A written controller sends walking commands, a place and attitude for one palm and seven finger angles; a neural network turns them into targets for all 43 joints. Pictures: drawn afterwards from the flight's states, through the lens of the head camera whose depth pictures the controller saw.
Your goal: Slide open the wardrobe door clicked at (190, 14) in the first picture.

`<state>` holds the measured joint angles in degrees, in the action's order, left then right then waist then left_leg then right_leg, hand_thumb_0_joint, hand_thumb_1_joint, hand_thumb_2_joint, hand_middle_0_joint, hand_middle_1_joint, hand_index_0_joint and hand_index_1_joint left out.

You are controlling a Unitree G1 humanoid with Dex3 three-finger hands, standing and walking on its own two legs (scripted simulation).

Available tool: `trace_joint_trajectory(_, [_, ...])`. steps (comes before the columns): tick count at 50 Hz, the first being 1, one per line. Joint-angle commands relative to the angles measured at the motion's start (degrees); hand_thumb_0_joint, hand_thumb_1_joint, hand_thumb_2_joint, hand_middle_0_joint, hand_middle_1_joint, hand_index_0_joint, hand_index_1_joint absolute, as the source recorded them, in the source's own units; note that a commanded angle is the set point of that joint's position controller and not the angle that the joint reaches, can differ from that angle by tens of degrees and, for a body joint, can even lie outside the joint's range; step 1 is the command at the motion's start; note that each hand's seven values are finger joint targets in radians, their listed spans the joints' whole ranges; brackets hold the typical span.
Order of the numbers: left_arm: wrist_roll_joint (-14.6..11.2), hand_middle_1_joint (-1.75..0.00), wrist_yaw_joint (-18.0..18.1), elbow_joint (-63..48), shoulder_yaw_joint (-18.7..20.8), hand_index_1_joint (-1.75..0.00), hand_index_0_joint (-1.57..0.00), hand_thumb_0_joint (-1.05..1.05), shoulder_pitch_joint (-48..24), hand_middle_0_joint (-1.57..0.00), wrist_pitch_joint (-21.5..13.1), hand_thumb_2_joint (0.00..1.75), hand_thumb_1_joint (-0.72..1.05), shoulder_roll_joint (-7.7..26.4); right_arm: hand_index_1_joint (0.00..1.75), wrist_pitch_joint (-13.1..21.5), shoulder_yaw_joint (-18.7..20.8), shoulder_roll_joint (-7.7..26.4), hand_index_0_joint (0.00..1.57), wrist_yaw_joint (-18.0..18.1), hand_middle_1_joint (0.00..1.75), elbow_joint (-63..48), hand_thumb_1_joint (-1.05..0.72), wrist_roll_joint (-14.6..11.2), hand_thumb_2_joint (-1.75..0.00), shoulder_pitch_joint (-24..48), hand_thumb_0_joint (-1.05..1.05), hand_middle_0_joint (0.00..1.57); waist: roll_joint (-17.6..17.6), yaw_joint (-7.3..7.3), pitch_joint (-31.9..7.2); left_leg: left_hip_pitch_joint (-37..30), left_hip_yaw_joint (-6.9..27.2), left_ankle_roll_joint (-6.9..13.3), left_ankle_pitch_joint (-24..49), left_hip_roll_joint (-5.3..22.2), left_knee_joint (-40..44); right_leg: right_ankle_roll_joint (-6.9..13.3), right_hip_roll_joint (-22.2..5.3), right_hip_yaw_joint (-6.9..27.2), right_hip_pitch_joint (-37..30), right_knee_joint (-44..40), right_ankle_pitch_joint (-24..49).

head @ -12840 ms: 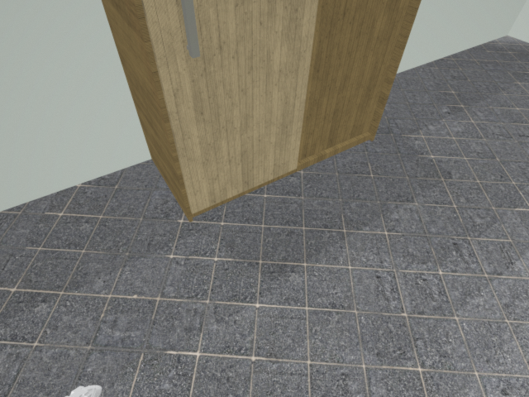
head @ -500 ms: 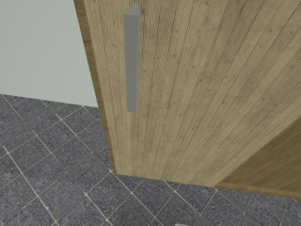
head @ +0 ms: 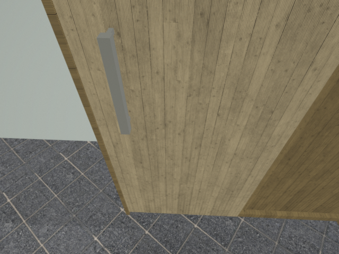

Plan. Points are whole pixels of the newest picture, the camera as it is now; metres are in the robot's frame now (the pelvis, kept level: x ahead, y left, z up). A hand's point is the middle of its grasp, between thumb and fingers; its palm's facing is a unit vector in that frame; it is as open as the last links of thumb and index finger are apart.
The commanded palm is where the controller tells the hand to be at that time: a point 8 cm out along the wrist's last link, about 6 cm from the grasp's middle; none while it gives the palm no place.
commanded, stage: come to a stop and stand still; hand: left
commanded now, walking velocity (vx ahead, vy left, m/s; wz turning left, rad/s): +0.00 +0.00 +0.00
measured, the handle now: (119, 88) +0.46 +0.14 +0.17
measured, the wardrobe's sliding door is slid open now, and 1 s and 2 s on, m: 0.00 0.00 0.00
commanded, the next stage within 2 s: look again from close up in 0.98 s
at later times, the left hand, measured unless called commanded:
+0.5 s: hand out of the picture -0.02 +0.14 -0.18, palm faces +0.04 -0.99 -0.15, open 7.4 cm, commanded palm none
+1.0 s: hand out of the picture +0.01 +0.22 -0.18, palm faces -0.01 -0.97 -0.23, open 7.4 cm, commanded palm none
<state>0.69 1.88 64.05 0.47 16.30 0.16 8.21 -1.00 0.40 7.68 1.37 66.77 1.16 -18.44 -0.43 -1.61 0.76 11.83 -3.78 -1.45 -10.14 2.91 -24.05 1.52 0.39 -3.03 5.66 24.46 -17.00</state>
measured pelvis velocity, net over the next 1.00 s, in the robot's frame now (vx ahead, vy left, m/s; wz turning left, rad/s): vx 0.00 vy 0.04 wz -0.01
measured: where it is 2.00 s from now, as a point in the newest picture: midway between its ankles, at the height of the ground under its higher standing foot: outside the picture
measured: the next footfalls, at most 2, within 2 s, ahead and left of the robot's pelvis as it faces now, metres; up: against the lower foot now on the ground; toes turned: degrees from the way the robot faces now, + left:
none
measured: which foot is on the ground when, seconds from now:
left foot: down 0.00-1.00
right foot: down 0.00-1.00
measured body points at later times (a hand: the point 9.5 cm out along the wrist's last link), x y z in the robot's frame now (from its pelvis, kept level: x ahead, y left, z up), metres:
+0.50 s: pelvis +0.00 +0.00 -0.01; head +0.02 +0.00 +0.44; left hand -0.02 +0.19 -0.17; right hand -0.01 -0.21 -0.17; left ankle +0.02 +0.13 -0.74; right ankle -0.04 -0.10 -0.74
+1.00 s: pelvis +0.00 +0.04 +0.00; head +0.01 +0.04 +0.45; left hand +0.01 +0.28 -0.16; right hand +0.02 -0.19 -0.16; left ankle +0.02 +0.13 -0.74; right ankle -0.04 -0.10 -0.74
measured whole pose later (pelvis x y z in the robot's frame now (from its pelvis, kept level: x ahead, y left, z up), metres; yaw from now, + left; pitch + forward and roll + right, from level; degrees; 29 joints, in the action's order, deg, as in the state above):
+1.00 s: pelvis +0.00 +0.04 +0.00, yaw +0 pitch -1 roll +0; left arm 1.2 2.1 61.2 -0.6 16.6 -0.3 11.1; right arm 0.8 -1.0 9.9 1.0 61.3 1.1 -15.3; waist 0.6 0.1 1.4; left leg 13.6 -4.1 2.2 -13.4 -0.8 -27.9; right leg -1.4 -2.6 -1.5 8.1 27.8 -18.6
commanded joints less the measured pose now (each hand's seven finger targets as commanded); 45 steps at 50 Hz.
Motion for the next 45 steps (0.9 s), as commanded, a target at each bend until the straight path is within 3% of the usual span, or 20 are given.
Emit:
trace_joint_trajectory(1, [-0.4, -0.3, 0.25, -1.67, 1.16, -0.3, -0.2, 0.0, 3.44, -0.2, -0.67, 0.9, 0.9, 5.32, 0.3, 0.69, 0.61, 3.26, 0.2, 0.45, 0.3, -1.08, -0.9, -0.14, -0.9, -3.33, 0.0, 0.2, 2.17, 0.84, 7.34, -0.36, 2.76, 0.78, 0.56, 2.67, 1.93, 0.77, -7.36, 7.04, 9.9, -10.06, -1.35])
trace_joint_trajectory(19, [-0.11, -0.3, 0.61, -0.49, 1.2, -0.3, -0.2, 0.0, 7.8, -0.2, -1.16, 0.9, 0.9, 2.0, 0.3, 1.46, 0.85, 1.71, 0.2, 1.33, 0.3, -1.01, -0.9, -0.46, -0.9, -4.86, 0.0, 0.2, 0.48, 1.24, 4.52, -1.51, 3.21, 1.13, 7.2, 3.71, 0.7, 0.62, -6.59, 5.17, 6.53, -6.53, 11.27])
trace_joint_trajectory(20, [0.86, -0.3, 2.72, 0.98, 0.78, -0.3, -0.2, 0.0, 12.25, -0.2, -3.19, 0.9, 0.9, 4.08, 0.3, 2.77, 0.63, 3.81, 0.2, 0.52, 0.3, -6.03, -0.9, -0.9, -0.9, 4.34, 0.0, 0.2, 1.66, 4.41, 6.02, 4.52, 1.23, 0.15, 3.66, 2.5, -13.82, -2.59, -10.64, 11.77, 7.82, -6.67, 42.35])
trace_joint_trajectory(21, [0.78, -0.3, 2.25, -2.18, 0.9, -0.3, -0.2, 0.0, 8.84, -0.2, -3.8, 0.9, 0.9, 6.34, 0.3, 1.99, 0.62, 1.02, 0.2, 0.02, 0.3, -8.05, -0.9, -0.6, -0.9, 0.35, 0.0, 0.2, 1.1, -0.13, 3.05, 6.85, 3.32, 1.57, -9.55, 0.83, -14.48, 0.55, -13.32, 10.84, 5.58, -5.22, 36.13])
trace_joint_trajectory(22, [0.89, -0.3, 1.91, -3.26, 0.67, -0.3, -0.2, 0.0, 6.28, -0.2, -3.8, 0.9, 0.9, 5.61, 0.3, 1.81, 0.77, 0.96, 0.2, -0.16, 0.3, -7.8, -0.9, -0.53, -0.9, -1.4, 0.0, 0.2, 2.14, -0.84, 1.75, 5.6, 2.43, 1.74, -9.84, 1.09, -13.51, 3.43, -11.97, 9.4, 7.32, -5.03, 25.16])
trace_joint_trajectory(23, [0.76, -0.3, 1.8, -3.87, 1.04, -0.3, -0.2, 0.0, 5.71, -0.2, -4.3, 0.9, 0.9, 5.56, 0.3, 2.33, 0.39, 0.51, 0.2, -0.3, 0.3, -8.07, -0.9, -0.37, -0.9, -2.68, 0.0, 0.2, 0.26, -0.83, -1.76, 2.75, 1.98, 1.51, -5.17, 0.18, -9.43, 4.21, -11.09, 7.91, 4.17, -1.76, 32.24])
trace_joint_trajectory(24, [0.35, -0.3, 1.68, -3.84, 0.82, -0.3, -0.2, 0.0, 5.71, -0.2, -4.23, 0.9, 0.9, 5.3, 0.3, 2.71, 0.21, 1.49, 0.2, -0.11, 0.3, -7.41, -0.9, -0.5, -0.9, -3.91, 0.0, 0.2, 0.6, -0.95, -3.27, 0.4, 3.35, 2.17, 0.24, 0.87, -6.79, 3.66, -9.13, 6.35, 3.69, 0.81, 29.05])
trace_joint_trajectory(25, [0.18, -0.3, 1.69, -3.82, 0.74, -0.3, -0.2, 0.0, 5.93, -0.2, -3.95, 0.9, 0.9, 4.11, 0.3, 2.99, 0.33, 2.87, 0.2, 0.14, 0.3, -7.45, -0.9, -0.44, -0.9, -4.41, 0.0, 0.2, 1.85, -0.4, -2.23, 0.15, 4.54, 2.97, 5.51, 2.35, -5.7, 2.78, -7.18, 5.32, 5.0, 1.78, 25.01])
trace_joint_trajectory(26, [0.17, -0.3, 1.55, -3.99, 0.47, -0.3, -0.2, 0.0, 6.38, -0.2, -3.45, 0.9, 0.9, 3.73, 0.3, 3.04, 0.33, 3.8, 0.2, 0.34, 0.3, -7.53, -0.9, -0.5, -0.9, -3.64, 0.0, 0.2, 0.86, 0.34, -0.6, 1.13, 4.99, 3.2, 7.03, 2.57, -5.76, 2.16, -6.33, 4.98, 5.63, 1.54, 20.67])
trace_joint_trajectory(28, [0.35, -0.3, 1.38, -3.81, 0.42, -0.3, -0.2, 0.0, 6.4, -0.2, -2.61, 0.9, 0.9, 3.78, 0.3, 3.03, 0.15, 4.04, 0.2, 0.48, 0.3, -7.84, -0.9, -0.45, -0.9, -2.22, 0.0, 0.2, -3.01, 1.18, 3.44, 3.16, 5.96, 3.73, 7.52, 2.78, -3.83, 1.68, -5.44, 4.63, 6.88, 0.89, 12.72])
trace_joint_trajectory(30, [0.21, -0.3, 1.14, -4.08, 0.2, -0.3, -0.2, 0.0, 6.25, -0.2, -2.07, 0.9, 0.9, 4.4, 0.3, 2.74, 0.09, 5.16, 0.2, 0.44, 0.3, -8.59, -0.9, -0.44, -0.9, -1.46, 0.0, 0.2, 0.16, 1.3, 4.34, 3.56, 6.73, 3.95, 4.49, 2.63, -2.45, 1.37, -4.93, 4.79, 7.43, 0.31, 7.59])
trace_joint_trajectory(32, [0.22, -0.3, 0.99, -4.61, 0.07, -0.3, -0.2, 0.0, 5.56, -0.2, -1.55, 0.9, 0.9, 4.64, 0.3, 2.54, 0.19, 6.08, 0.2, 0.29, 0.3, -8.94, -0.9, -0.38, -0.9, -0.91, 0.0, 0.2, 0.77, 1.39, 6.0, 4.69, 7.32, 4.17, 0.28, 2.63, -0.45, 1.14, -4.64, 4.73, 8.57, -0.5, 1.75])
trace_joint_trajectory(34, [0.2, -0.3, 0.83, -4.81, 0.08, -0.3, -0.2, 0.0, 5.57, -0.2, -1.47, 0.9, 0.9, 5.44, 0.3, 2.68, 0.0, 6.5, 0.2, 0.27, 0.3, -9.06, -0.9, -0.26, -0.9, -0.4, 0.0, 0.2, -1.58, 1.82, 4.84, 3.87, 7.39, 4.3, 1.44, 2.61, 0.36, 1.0, -4.83, 4.65, 7.45, -0.23, 2.57])
trace_joint_trajectory(37, [0.19, -0.3, 0.65, -5.09, 0.05, -0.3, -0.2, 0.0, 4.8, -0.2, -1.06, 0.9, 0.9, 6.15, 0.3, 2.55, 0.12, 7.72, 0.2, 0.18, 0.3, -9.16, -0.9, -0.24, -0.9, 0.34, 0.0, 0.2, -0.68, 1.89, 4.81, 3.74, 7.97, 4.45, -1.21, 2.88, 1.91, 0.63, -4.65, 4.42, 7.65, -0.5, 0.39])
trace_joint_trajectory(45, [0.22, -0.3, 0.36, -5.2, 0.0, -0.3, -0.2, 0.0, 3.85, -0.2, -0.99, 0.9, 0.9, 8.05, 0.3, 2.85, -0.05, 8.88, 0.2, 0.08, 0.3, -8.67, -0.9, -0.39, -0.9, 1.16, 0.0, 0.2, -0.17, 2.14, 2.51, 1.77, 7.47, 4.46, 2.44, 2.92, 2.65, 0.13, -5.58, 4.56, 5.95, -0.89, 3.61])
